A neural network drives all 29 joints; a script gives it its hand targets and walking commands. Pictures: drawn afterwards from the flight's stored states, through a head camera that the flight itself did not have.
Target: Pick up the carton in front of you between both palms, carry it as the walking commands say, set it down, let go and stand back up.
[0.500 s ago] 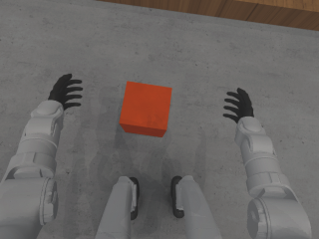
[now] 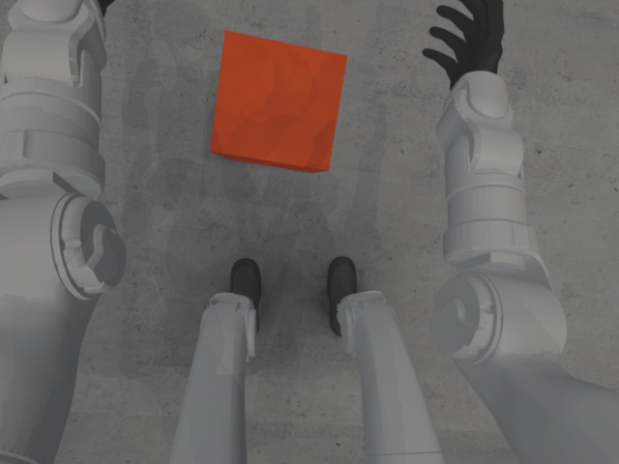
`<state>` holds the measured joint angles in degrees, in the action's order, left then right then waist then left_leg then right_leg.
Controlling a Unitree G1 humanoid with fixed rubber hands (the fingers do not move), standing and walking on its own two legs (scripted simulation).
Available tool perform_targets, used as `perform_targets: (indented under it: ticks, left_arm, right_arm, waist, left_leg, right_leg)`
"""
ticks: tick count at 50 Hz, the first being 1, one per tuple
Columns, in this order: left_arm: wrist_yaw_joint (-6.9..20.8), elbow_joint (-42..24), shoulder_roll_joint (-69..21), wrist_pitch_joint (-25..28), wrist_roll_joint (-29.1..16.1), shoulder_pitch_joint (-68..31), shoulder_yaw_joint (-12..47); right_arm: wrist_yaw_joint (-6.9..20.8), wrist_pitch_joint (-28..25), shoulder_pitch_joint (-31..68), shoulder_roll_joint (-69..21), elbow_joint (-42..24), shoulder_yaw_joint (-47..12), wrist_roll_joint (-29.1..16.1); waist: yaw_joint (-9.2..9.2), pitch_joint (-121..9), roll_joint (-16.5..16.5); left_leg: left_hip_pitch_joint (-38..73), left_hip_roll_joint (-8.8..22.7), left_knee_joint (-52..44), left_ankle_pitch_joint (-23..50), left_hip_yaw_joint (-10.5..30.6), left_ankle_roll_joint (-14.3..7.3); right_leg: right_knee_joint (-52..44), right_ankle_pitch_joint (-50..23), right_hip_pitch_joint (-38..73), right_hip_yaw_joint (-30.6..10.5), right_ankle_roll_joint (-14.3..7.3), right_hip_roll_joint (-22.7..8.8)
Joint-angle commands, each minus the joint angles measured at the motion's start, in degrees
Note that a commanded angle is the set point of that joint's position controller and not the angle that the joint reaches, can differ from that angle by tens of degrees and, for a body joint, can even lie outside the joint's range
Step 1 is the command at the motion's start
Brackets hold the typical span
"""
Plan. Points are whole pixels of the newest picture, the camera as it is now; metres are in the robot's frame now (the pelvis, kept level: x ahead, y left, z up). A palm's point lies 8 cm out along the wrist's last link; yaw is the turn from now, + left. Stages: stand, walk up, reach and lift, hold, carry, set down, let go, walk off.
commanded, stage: reach and lift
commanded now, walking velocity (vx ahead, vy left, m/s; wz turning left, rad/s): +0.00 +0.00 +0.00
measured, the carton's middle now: (277, 115) +0.53 +0.03 -0.53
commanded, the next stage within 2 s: none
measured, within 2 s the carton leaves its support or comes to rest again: leaves its support in 1.68 s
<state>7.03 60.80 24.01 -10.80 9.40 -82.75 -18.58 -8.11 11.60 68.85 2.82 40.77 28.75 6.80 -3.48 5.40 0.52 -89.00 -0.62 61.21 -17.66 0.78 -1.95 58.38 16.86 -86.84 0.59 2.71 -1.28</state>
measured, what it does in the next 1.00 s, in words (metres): lowers itself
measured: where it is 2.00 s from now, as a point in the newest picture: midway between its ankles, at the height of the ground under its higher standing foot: (297, 311)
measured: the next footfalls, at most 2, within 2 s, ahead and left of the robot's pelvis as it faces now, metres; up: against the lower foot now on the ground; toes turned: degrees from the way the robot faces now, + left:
none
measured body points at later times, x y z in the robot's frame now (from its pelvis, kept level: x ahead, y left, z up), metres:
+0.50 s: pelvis -0.04 -0.02 -0.20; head +0.34 +0.01 +0.03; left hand +0.55 +0.21 -0.37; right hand +0.52 -0.17 -0.37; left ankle +0.06 +0.10 -0.62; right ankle +0.06 -0.16 -0.62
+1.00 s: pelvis -0.04 -0.01 -0.29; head +0.35 +0.02 -0.08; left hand +0.56 +0.19 -0.47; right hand +0.52 -0.16 -0.47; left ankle +0.06 +0.10 -0.62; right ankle +0.06 -0.16 -0.62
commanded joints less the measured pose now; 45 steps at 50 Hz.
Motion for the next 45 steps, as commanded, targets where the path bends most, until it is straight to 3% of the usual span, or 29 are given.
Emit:
perform_targets:
  ticks: [1,3,6,10,16,21,25,30,34,38,42,45]
  left_arm:
    - [-0.50,-5.75,2.06,2.69,1.61,-10.20,-2.38]
    - [-0.99,-5.23,1.00,3.52,2.34,-7.91,-3.63]
    - [-1.83,-3.94,0.93,4.65,2.36,-5.72,-4.40]
    - [-3.13,-3.07,3.15,5.87,0.06,-6.07,-2.77]
    - [-4.64,-4.76,9.36,6.24,-8.77,-14.16,6.20]
    - [-4.91,-4.44,14.72,4.74,-15.54,-22.54,13.36]
    - [-4.74,-0.53,17.26,2.91,-17.54,-28.91,16.33]
    - [-3.91,6.25,17.01,2.49,-16.63,-32.76,17.19]
    - [-3.71,8.87,17.03,3.06,-16.18,-34.76,17.74]
    - [-4.36,7.81,17.20,4.24,-17.87,-38.39,20.38]
    - [-5.34,4.71,17.91,5.32,-20.40,-40.42,21.72]
    - [-5.69,6.24,17.16,5.80,-20.24,-37.27,22.29]
  right_arm:
    - [0.69,-3.74,5.91,3.57,-5.36,1.32,1.76]
    - [0.96,-5.01,5.02,2.96,-4.59,1.51,2.29]
    - [0.99,-6.04,4.62,2.38,-2.92,1.02,2.31]
    - [0.17,-6.43,4.98,2.54,-1.17,-0.91,0.53]
    - [-2.91,-6.04,10.77,7.79,-1.15,-6.86,-6.59]
    - [-4.76,-3.80,19.50,11.50,-0.89,-11.94,-13.22]
    - [-5.25,-1.61,26.15,12.80,1.89,-13.60,-15.95]
    - [-4.03,-1.53,31.53,13.97,8.51,-12.43,-14.77]
    - [-2.95,-2.69,34.38,15.95,12.12,-11.11,-13.38]
    - [-2.51,-4.37,37.11,17.82,12.86,-11.27,-14.15]
    - [-3.20,-5.79,38.59,17.74,12.21,-14.24,-16.21]
    - [-3.29,-6.26,35.89,15.60,12.31,-15.18,-17.51]
  waist:
    - [-0.14,-63.85,-9.42]
    - [0.75,-62.26,-8.08]
    - [2.14,-59.37,-5.31]
    - [2.62,-59.96,-2.99]
    - [1.58,-70.95,-6.08]
    - [1.17,-74.72,-8.07]
    - [1.62,-70.10,-8.53]
    - [1.45,-57.17,-6.94]
    - [0.81,-50.06,-6.04]
    - [-0.14,-51.60,-6.88]
    - [0.87,-53.47,-4.87]
    - [1.63,-53.09,-5.67]
  left_leg:
    - [53.64,-1.35,5.06,49.65,4.58,1.95]
    - [48.45,-1.29,7.61,47.79,4.79,2.01]
    - [33.12,-2.02,11.68,38.26,3.46,2.28]
    - [18.32,-2.62,18.36,30.97,2.11,2.59]
    - [15.95,-1.98,31.65,28.19,0.82,2.90]
    - [9.69,-1.26,39.16,17.46,-1.43,3.15]
    - [4.96,-0.04,42.23,5.92,-2.17,2.76]
    - [-1.24,1.08,45.35,-3.90,-1.21,2.34]
    - [-1.82,1.35,48.55,-4.21,0.33,2.31]
    - [3.80,1.45,52.60,2.09,1.62,2.52]
    - [4.09,1.16,55.33,8.67,1.89,2.43]
    - [6.94,1.14,56.58,12.50,2.19,2.10]
  right_leg:
    - [2.15,-21.80,5.72,4.07,1.34,6.83]
    - [4.85,-20.56,1.56,3.91,1.73,6.97]
    - [11.43,-18.66,0.32,3.40,2.23,7.13]
    - [20.65,-19.19,1.43,2.66,2.95,7.03]
    - [32.76,-20.22,1.51,2.97,2.52,6.54]
    - [40.83,-15.13,4.77,3.59,1.95,6.31]
    - [44.46,-5.11,2.99,4.19,1.47,5.72]
    - [48.78,3.38,-2.77,4.78,1.59,4.81]
    - [52.63,4.46,-7.31,5.49,1.60,4.50]
    - [56.30,0.88,-9.75,6.24,1.50,4.41]
    - [59.49,-5.46,-6.45,6.24,1.48,4.44]
    - [60.26,-7.40,-8.28,6.37,1.64,5.10]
